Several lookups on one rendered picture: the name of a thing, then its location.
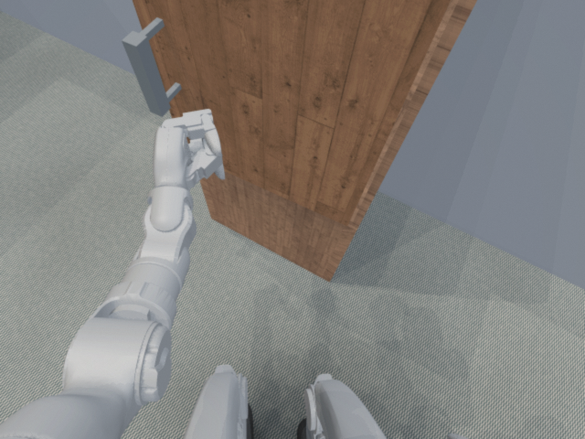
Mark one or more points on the left robot hand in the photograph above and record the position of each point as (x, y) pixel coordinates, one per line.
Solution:
(172, 153)

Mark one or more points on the cupboard door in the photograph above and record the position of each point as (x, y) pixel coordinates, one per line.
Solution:
(303, 93)

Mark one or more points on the robot left forearm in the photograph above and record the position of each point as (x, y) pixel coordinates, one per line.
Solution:
(155, 277)

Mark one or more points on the handle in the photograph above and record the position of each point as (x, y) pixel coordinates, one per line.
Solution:
(141, 56)

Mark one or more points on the robot right shin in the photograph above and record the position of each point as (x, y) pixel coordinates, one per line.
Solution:
(310, 434)

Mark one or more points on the left robot thigh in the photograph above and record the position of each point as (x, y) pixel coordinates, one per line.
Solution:
(221, 404)

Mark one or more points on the robot left upper arm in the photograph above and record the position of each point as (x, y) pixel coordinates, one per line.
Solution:
(115, 367)

